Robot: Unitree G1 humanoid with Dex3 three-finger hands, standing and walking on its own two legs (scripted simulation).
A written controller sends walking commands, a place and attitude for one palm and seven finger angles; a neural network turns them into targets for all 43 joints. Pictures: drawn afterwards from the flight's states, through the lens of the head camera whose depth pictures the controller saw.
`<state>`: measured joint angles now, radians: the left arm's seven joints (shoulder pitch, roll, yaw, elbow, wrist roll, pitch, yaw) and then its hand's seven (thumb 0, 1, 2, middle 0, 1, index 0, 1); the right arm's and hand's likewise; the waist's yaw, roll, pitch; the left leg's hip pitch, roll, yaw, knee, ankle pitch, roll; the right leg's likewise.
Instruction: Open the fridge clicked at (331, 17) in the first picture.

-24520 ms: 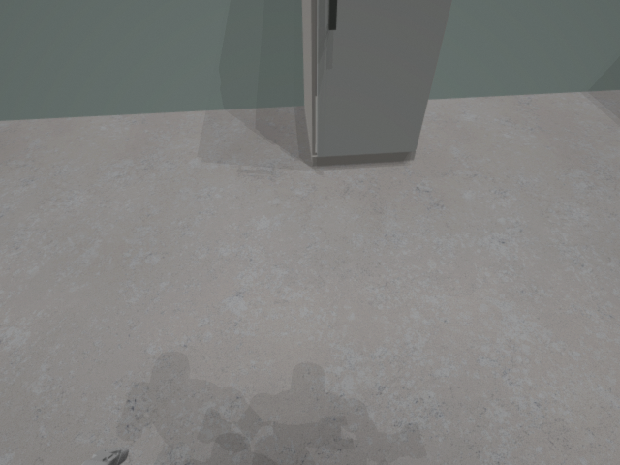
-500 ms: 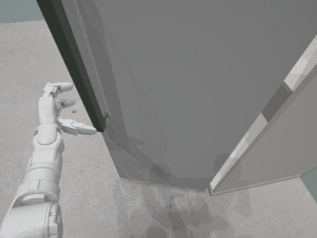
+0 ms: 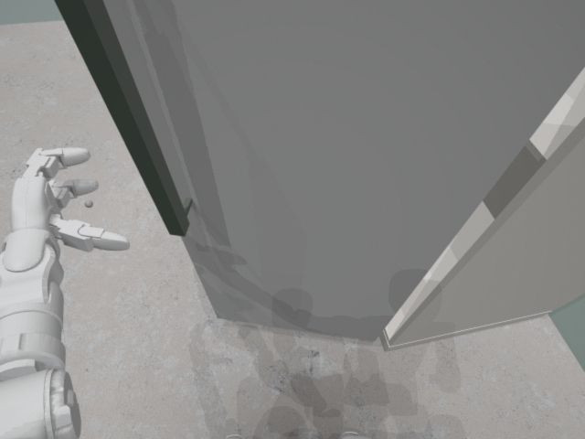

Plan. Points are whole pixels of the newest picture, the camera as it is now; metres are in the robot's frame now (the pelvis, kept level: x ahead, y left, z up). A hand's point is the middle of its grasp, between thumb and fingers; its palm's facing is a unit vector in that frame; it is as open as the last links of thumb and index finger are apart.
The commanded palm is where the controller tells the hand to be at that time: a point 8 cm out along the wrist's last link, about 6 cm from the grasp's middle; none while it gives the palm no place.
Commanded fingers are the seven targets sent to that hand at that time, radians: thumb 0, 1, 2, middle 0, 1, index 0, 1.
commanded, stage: slip the hand off the handle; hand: left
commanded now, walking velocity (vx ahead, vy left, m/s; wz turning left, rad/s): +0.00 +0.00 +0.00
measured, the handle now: (137, 101) +0.46 +0.19 +0.20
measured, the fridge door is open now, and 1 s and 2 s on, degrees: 70 70 70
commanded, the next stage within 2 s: draw the hand back to the body in 0.54 s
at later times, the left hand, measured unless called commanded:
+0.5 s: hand (66, 269) +0.31 +0.28 +0.07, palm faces +0.29 -0.94 -0.19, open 14.7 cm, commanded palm +0.26 +0.32 +0.09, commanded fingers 0.00 -0.55 0.20 -0.25 -1.15 -0.25 -1.15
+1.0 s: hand (32, 300) +0.25 +0.28 +0.11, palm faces +0.09 -1.00 -0.02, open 14.7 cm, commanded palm +0.22 +0.32 +0.12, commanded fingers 0.00 -0.55 0.20 -0.25 -1.15 -0.25 -1.15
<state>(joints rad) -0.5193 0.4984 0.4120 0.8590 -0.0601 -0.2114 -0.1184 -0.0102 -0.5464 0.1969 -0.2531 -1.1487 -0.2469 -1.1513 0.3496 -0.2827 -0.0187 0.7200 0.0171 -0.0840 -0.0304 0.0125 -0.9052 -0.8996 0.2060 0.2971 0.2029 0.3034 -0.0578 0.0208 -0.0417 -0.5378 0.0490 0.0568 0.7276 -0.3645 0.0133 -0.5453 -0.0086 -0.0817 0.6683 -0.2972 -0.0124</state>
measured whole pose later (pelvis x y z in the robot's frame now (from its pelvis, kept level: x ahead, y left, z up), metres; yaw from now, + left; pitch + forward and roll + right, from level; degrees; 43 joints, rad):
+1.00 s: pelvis -0.01 -0.01 +0.00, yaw +1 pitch +1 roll -1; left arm 0.02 0.43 0.44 0.29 -0.39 -0.08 -0.46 -0.01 -0.55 0.20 -0.25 -1.15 -0.25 -1.15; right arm 0.26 -0.30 0.02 0.64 0.06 -0.25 -0.10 0.02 -0.90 -0.90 0.21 0.30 0.20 0.30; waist 0.01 0.04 -0.03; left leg -0.36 0.04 0.04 0.70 -0.36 0.00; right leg -0.38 -0.01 -0.09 0.66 -0.31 -0.02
